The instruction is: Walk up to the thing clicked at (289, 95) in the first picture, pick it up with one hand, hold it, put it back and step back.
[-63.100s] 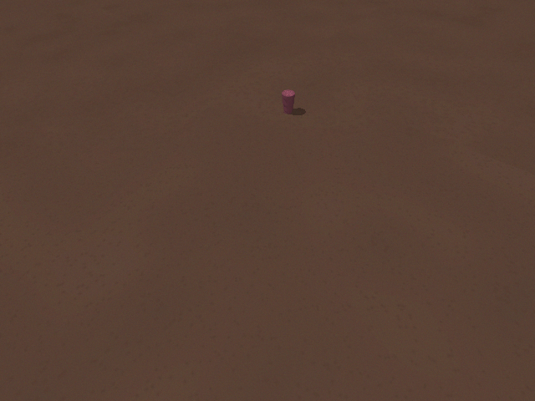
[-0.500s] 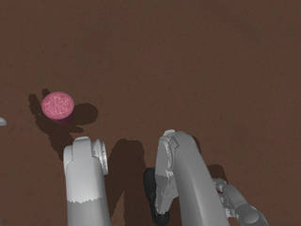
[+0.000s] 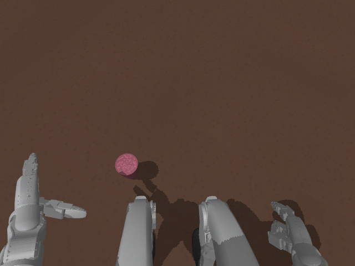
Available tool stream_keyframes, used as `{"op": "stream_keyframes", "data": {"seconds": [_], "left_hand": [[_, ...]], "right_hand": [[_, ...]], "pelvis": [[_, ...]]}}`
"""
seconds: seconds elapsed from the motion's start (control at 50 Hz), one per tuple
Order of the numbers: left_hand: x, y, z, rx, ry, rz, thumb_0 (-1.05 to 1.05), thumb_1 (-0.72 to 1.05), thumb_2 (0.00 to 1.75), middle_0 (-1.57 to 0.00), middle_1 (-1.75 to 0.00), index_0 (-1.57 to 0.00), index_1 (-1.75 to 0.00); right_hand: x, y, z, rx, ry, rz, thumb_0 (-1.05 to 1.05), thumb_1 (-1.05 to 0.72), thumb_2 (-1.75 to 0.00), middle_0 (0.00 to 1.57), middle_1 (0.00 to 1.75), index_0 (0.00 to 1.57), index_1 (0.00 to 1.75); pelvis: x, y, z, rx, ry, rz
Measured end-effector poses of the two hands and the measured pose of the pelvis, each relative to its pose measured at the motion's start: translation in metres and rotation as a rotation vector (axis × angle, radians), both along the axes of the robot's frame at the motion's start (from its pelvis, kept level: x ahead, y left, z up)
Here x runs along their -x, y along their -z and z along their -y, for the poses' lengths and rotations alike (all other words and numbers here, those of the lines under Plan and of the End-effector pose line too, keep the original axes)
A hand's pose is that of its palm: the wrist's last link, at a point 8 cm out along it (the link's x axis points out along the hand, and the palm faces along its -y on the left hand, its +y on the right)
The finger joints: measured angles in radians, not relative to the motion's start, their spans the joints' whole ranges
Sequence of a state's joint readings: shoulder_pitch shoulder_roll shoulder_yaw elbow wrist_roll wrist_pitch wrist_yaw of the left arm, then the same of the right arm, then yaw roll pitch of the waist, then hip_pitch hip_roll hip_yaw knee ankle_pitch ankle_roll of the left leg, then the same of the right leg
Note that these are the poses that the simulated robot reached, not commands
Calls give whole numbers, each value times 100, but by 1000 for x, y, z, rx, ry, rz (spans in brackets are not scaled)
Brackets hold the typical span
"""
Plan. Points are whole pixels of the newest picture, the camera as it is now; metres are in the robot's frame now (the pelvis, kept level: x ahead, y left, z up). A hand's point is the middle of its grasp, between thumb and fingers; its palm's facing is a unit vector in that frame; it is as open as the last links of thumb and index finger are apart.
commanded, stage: home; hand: left
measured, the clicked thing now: (129, 168) +0.44 +0.20 -0.48
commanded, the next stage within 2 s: none
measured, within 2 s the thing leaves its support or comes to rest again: neither
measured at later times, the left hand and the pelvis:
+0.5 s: hand (47, 209) +0.24 +0.22 +0.09, palm faces +0.15 -0.94 -0.32, open 17.3 cm; pelvis +0.06 +0.02 +0.16, yaw +3 degrees
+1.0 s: hand (52, 219) +0.22 +0.20 +0.11, palm faces +0.17 -0.95 -0.27, open 17.4 cm; pelvis +0.07 +0.01 +0.17, yaw +4 degrees
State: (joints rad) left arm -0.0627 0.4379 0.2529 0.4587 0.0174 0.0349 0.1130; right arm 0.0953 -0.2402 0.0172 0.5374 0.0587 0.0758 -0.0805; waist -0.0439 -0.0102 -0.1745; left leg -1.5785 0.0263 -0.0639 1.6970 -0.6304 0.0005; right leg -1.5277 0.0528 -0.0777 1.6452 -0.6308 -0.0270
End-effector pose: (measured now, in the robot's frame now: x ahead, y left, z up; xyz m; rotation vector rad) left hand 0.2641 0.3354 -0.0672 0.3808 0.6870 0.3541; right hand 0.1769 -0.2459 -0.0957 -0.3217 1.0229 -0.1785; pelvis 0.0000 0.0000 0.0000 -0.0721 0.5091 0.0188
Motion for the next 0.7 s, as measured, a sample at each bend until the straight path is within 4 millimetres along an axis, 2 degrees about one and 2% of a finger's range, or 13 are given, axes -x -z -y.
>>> {"op": "stream_keyframes", "data": {"seconds": [0.08,0.16,0.32,0.42,0.52,0.6,0.7], "left_hand": [[7,-31,10,32,-27,-41,-1,-53,6,-7,-6,-6,-6],[15,-57,25,79,-33,-80,-1,-54,6,-6,-5,-6,-5],[32,-119,51,135,-25,-94,-1,-53,6,-6,-6,-6,-6],[42,-158,62,146,-4,-78,-1,-52,6,-7,-6,-6,-6],[52,-191,74,160,27,-40,-1,-52,7,-6,-6,-6,-6],[59,-205,80,172,35,-16,-1,-53,6,-6,-6,-6,-6],[67,-208,82,183,25,-15,-1,-54,6,-6,-5,-6,-5]], "right_hand": [[-15,-45,1,15,-7,70,0,-90,-90,21,30,21,30],[-20,-83,0,19,-1,106,0,-90,-90,20,30,21,30],[-18,-141,-15,4,25,147,1,-90,-90,20,30,21,30],[-22,-166,-27,-19,41,198,1,-90,-90,21,30,21,30],[-32,-183,-37,-43,46,272,1,-90,-90,21,30,21,30],[-44,-193,-43,-55,26,323,1,-90,-90,21,30,21,30],[-56,-202,-45,-53,-14,366,1,-90,-90,21,30,21,30]], "pelvis": [[-12,-35,-1,-2,-13,42],[-23,-67,-4,-6,-22,90],[-44,-121,-10,-16,-36,199],[-55,-145,-16,-22,-41,260],[-63,-158,-20,-27,-40,306],[-65,-163,-21,-32,-42,333],[-65,-166,-18,-37,-47,347]]}}
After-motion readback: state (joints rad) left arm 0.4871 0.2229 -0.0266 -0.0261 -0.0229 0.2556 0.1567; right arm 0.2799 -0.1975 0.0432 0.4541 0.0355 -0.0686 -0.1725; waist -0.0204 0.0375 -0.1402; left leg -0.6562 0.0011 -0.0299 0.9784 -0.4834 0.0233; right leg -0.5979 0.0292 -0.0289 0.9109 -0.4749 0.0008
